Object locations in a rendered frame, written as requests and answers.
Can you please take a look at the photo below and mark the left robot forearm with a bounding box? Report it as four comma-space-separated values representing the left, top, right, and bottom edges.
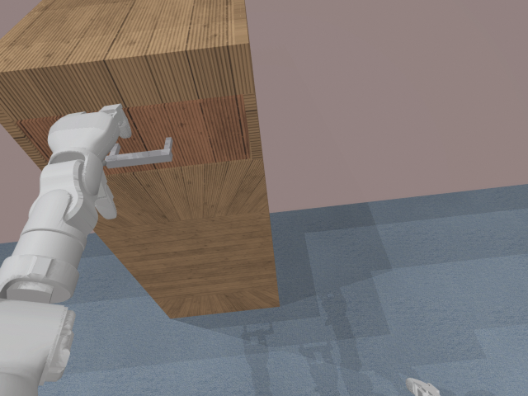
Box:
0, 147, 103, 304

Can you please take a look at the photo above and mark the left robot hand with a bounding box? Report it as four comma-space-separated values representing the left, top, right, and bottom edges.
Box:
48, 104, 132, 219

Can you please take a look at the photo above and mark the cabinet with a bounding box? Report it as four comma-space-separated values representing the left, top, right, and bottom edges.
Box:
0, 0, 280, 318

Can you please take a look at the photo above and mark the robot left upper arm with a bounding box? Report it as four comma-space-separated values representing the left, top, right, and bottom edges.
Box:
0, 299, 76, 396

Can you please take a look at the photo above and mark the right robot hand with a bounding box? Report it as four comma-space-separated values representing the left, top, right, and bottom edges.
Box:
406, 378, 440, 396

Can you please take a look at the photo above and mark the drawer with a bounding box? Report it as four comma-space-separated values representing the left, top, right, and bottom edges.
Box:
16, 94, 250, 175

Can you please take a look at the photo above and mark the handle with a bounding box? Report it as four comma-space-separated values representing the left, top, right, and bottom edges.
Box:
105, 137, 172, 168

